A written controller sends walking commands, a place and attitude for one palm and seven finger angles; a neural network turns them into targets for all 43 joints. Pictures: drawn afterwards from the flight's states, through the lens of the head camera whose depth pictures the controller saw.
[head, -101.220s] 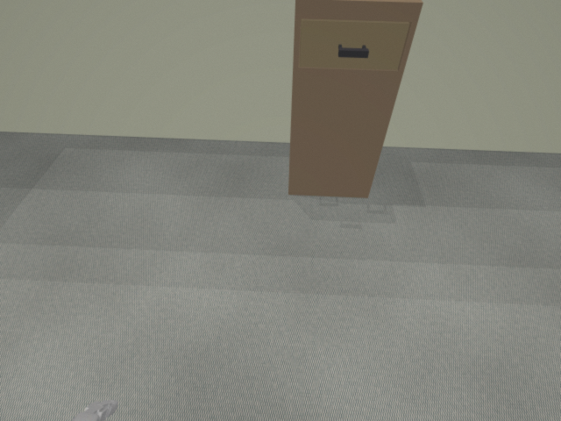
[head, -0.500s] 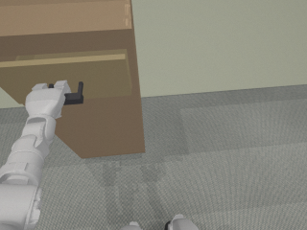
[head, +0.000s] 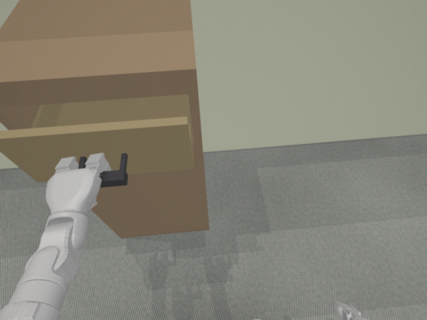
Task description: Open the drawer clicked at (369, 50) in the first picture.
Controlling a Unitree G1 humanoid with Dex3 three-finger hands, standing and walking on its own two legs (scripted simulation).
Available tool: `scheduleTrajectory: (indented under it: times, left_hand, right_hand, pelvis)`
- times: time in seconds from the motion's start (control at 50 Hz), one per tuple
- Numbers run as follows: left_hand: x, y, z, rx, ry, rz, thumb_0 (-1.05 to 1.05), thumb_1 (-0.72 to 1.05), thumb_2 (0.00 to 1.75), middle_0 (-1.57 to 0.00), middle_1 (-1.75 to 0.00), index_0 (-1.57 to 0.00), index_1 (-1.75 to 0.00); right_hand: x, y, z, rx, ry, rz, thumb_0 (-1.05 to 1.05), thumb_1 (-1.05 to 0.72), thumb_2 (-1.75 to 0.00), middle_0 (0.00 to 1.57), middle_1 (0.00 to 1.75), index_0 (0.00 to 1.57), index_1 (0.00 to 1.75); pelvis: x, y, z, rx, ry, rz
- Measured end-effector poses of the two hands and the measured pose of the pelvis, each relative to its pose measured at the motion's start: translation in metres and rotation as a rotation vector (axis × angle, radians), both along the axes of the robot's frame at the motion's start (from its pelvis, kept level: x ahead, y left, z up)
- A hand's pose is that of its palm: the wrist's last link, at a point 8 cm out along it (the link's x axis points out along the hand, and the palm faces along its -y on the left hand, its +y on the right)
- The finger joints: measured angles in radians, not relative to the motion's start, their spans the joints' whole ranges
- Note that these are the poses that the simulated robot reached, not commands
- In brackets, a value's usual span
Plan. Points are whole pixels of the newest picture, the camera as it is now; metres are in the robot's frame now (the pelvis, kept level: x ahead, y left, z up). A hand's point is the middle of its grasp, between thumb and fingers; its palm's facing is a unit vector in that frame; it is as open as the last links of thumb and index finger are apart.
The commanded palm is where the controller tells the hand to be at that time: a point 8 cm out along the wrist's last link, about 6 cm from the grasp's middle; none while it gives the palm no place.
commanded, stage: pull the drawer open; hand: left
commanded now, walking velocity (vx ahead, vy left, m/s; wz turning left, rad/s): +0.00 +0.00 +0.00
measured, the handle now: (101, 170) +0.39 +0.25 +0.02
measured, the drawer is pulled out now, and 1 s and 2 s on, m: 0.08 0.18 0.29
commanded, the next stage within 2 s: none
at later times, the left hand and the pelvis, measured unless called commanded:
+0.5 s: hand (87, 207) +0.32 +0.27 -0.01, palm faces -0.06 -0.05 -1.00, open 5.5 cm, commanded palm +0.30 +0.25 +0.05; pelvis +0.00 -0.01 +0.00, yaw +3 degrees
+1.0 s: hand (79, 255) +0.23 +0.25 -0.01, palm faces +0.00 -0.08 -1.00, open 5.6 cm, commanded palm +0.19 +0.25 +0.05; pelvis -0.01 -0.01 +0.00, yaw +0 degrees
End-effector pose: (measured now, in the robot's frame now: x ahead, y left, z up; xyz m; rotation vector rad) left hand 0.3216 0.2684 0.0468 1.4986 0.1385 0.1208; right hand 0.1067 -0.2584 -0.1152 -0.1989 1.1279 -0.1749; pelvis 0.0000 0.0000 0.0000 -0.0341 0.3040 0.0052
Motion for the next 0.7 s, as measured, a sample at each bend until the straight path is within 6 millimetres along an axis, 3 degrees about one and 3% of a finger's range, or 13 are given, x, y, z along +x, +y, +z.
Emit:
scheduleTrajectory:
  times: [0.1, 0.16, 0.3, 0.46, 0.7]
  left_hand:
    - [-0.021, -0.003, -0.001, -0.008, -0.018, 0.013, 0.01, 0.76, 0.81, -0.34, -1.36, -0.40, -1.35]
    - [-0.022, -0.003, -0.002, 0.012, -0.030, 0.013, 0.00, 0.76, 0.83, -0.36, -1.36, -0.40, -1.35]
    - [-0.019, -0.003, 0.000, 0.031, 0.020, 0.032, 0.00, 0.75, 0.83, -0.40, -1.35, -0.39, -1.35]
    - [-0.017, -0.003, 0.001, 0.018, 0.055, 0.027, 0.00, 0.75, 0.84, -0.41, -1.35, -0.39, -1.35]
    - [-0.028, -0.005, 0.002, 0.015, 0.042, 0.038, 0.01, 0.75, 0.80, -0.38, -1.35, -0.38, -1.34]
  right_hand:
    - [0.044, 0.016, 0.007, 0.004, -0.078, 0.075, 0.01, -0.90, -0.90, 0.20, 0.30, 0.20, 0.30]
    - [0.066, 0.025, 0.006, -0.007, -0.097, 0.135, 0.01, -0.90, -0.90, 0.20, 0.30, 0.20, 0.30]
    - [0.087, 0.043, 0.006, 0.019, -0.129, 0.181, 0.01, -0.90, -0.90, 0.20, 0.30, 0.21, 0.30]
    - [0.061, 0.038, 0.000, 0.026, -0.088, 0.165, 0.01, -0.90, -0.90, 0.21, 0.30, 0.21, 0.30]
    - [-0.011, -0.010, -0.003, -0.015, -0.003, 0.021, 0.01, -0.90, -0.90, 0.20, 0.30, 0.21, 0.30]
  pelvis:
    - [0.008, 0.006, 0.001, -0.006, -0.022, 0.021]
    - [0.009, 0.007, -0.001, -0.009, -0.031, 0.047]
    - [0.007, 0.005, 0.000, -0.003, -0.047, 0.061]
    - [-0.001, -0.004, 0.000, 0.006, -0.054, 0.057]
    - [-0.014, -0.015, 0.000, 0.016, -0.048, 0.007]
